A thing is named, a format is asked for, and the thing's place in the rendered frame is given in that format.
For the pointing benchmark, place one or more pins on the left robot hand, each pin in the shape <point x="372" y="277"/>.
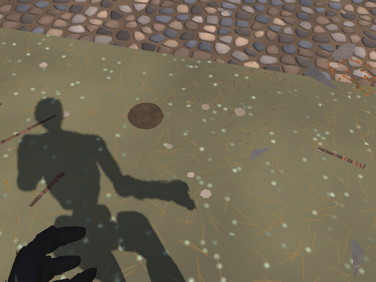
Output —
<point x="32" y="265"/>

